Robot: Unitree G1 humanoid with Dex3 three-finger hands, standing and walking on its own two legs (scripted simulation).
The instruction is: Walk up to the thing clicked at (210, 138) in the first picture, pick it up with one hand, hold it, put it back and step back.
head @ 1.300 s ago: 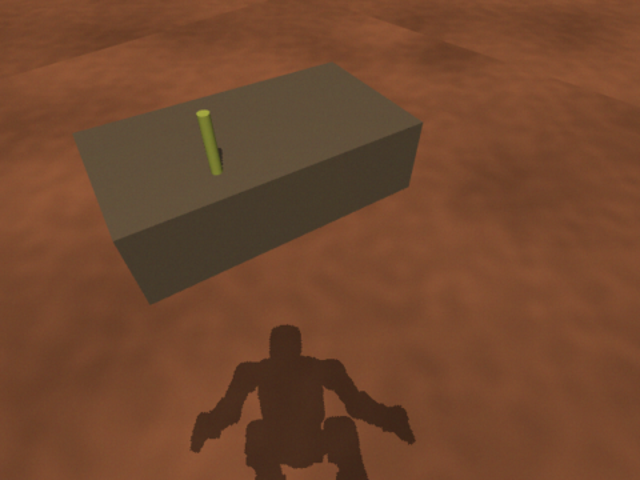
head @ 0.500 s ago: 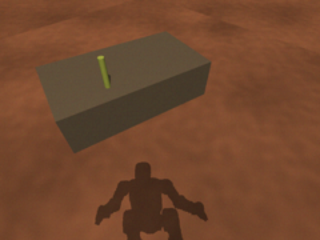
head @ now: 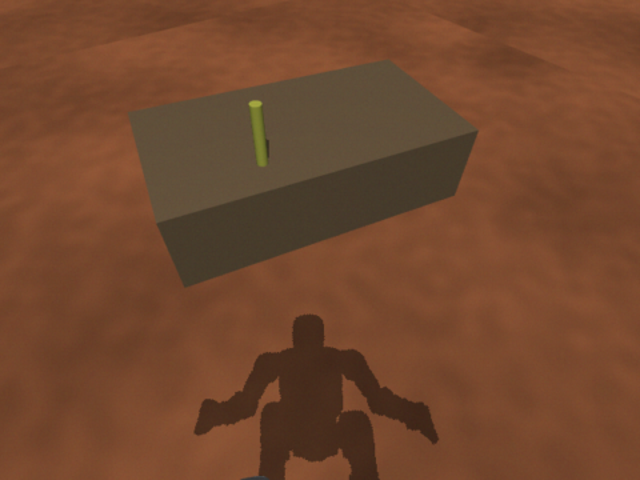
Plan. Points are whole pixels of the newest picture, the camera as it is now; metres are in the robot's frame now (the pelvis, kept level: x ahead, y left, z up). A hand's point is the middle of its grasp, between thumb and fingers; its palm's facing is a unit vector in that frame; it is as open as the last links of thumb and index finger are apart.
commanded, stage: walk up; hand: right
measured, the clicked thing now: (259, 135) +1.21 +0.19 -0.30
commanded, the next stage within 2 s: none
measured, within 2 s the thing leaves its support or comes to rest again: neither
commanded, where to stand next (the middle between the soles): +0.69 +0.20 m, yaw +23 degrees
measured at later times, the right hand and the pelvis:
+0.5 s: hand (426, 407) +0.25 -0.15 -0.14, palm faces -0.22 +0.91 -0.36, open 7.4 cm; pelvis +0.19 +0.10 -0.01, yaw +13 degrees
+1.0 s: hand (367, 238) +0.59 -0.10 -0.14, palm faces -0.44 +0.81 -0.38, open 7.4 cm; pelvis +0.40 +0.11 -0.01, yaw +22 degrees
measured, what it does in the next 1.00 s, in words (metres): walks ahead, turning left: left foot, then right foot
